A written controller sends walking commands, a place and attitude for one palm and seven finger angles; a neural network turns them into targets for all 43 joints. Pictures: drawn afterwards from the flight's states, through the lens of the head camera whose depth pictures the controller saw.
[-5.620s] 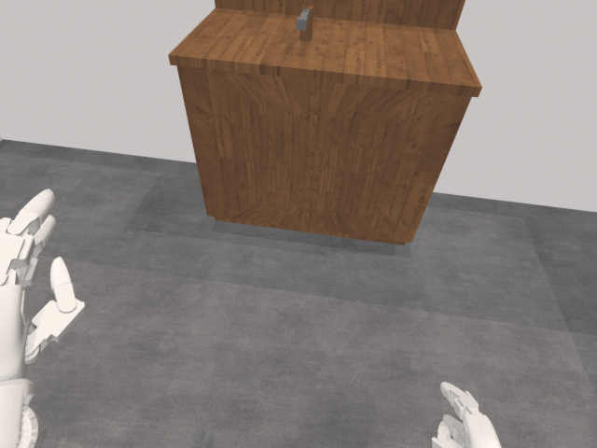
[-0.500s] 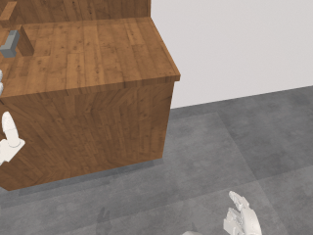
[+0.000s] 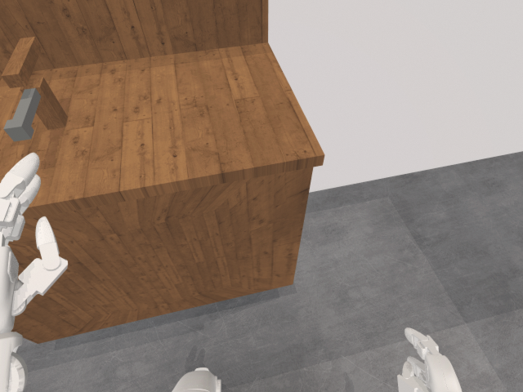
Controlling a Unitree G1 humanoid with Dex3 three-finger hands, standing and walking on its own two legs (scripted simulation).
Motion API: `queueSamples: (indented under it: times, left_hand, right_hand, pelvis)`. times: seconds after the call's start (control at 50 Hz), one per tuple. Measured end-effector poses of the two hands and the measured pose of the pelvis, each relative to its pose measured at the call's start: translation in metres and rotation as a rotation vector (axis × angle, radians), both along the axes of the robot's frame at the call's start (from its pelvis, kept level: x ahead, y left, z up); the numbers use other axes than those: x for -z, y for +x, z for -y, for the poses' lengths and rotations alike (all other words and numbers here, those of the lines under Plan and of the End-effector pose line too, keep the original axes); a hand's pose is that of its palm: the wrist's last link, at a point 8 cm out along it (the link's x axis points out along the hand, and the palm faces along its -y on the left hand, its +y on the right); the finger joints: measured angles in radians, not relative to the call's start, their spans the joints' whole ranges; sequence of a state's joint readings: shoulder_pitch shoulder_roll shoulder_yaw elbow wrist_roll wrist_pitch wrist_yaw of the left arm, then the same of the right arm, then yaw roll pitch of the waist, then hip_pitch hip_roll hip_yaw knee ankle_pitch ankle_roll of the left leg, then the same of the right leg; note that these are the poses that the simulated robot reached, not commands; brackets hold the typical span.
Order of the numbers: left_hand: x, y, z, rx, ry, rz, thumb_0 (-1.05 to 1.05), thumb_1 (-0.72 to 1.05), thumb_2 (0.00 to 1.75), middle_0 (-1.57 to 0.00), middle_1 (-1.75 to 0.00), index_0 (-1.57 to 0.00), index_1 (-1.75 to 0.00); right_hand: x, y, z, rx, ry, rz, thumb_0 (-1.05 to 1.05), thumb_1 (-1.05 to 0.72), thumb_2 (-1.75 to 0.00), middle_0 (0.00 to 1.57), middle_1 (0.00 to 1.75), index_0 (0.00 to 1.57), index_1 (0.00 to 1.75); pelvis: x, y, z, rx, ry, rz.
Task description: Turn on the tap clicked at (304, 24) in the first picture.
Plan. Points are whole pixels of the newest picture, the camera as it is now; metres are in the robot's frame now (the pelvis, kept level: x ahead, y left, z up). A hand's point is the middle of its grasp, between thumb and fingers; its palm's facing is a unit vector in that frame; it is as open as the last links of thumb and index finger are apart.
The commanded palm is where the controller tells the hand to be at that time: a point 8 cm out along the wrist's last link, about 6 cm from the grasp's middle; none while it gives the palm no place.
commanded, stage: come to a stop and stand still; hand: left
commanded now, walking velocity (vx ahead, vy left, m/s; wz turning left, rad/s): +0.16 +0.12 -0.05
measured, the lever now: (19, 129) +0.49 +0.44 +0.11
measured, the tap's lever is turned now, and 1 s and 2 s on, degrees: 0 0 0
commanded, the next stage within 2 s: look again from close up in 1.28 s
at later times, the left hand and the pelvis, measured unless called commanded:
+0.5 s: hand (38, 243) +0.24 +0.25 +0.18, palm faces +0.34 -0.83 -0.45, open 7.4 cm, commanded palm +0.19 +0.30 +0.17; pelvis +0.02 +0.03 -0.01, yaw -2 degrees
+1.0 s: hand (20, 288) +0.19 +0.24 +0.18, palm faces +0.40 -0.83 -0.39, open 7.4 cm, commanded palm +0.15 +0.28 +0.17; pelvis -0.03 +0.01 -0.01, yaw -3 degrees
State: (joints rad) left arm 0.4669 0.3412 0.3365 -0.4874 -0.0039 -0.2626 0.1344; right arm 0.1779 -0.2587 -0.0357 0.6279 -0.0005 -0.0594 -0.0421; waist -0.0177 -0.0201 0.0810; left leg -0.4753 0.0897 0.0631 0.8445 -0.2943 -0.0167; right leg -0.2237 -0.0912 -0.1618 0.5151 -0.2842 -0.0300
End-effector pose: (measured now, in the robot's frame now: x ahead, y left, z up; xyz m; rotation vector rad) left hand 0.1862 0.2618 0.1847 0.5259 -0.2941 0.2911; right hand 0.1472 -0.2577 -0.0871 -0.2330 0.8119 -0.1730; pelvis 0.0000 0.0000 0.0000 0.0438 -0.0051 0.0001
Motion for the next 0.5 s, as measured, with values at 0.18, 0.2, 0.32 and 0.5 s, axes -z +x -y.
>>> queueSamples:
  times: [0.18, 0.2, 0.32, 0.5]
  left_hand:
    - [-0.012, 0.025, -0.055, 0.027, 0.052, 0.147, 0.01, 0.89, 0.90, -0.21, -0.30, -0.22, -0.31]
    - [-0.011, 0.029, -0.062, 0.013, 0.040, 0.147, 0.01, 0.89, 0.90, -0.21, -0.30, -0.22, -0.31]
    - [-0.001, 0.036, -0.066, -0.013, -0.065, 0.090, 0.01, 0.90, 0.90, -0.20, -0.30, -0.21, -0.31]
    - [-0.009, 0.018, -0.029, 0.026, 0.016, 0.029, 0.01, 0.89, 0.90, -0.21, -0.30, -0.21, -0.31]
  right_hand:
    - [-0.007, 0.028, -0.043, 0.059, -0.040, 0.059, 0.01, -0.91, -0.90, 0.20, 0.30, 0.20, 0.29]
    - [-0.007, 0.030, -0.053, 0.050, -0.024, 0.058, 0.01, -0.91, -0.90, 0.20, 0.30, 0.19, 0.29]
    - [-0.009, 0.035, -0.104, -0.043, 0.094, 0.070, 0.01, -0.90, -0.90, 0.20, 0.30, 0.20, 0.30]
    - [0.007, 0.026, -0.098, -0.083, 0.162, 0.082, 0.01, -0.90, -0.90, 0.21, 0.30, 0.20, 0.30]
  pelvis:
    - [0.015, 0.028, -0.043, 0.030, -0.021, 0.022]
    - [0.013, 0.030, -0.045, 0.029, -0.027, 0.022]
    - [0.004, 0.031, -0.048, 0.035, -0.058, 0.019]
    - [0.009, 0.017, -0.028, 0.044, -0.060, 0.030]
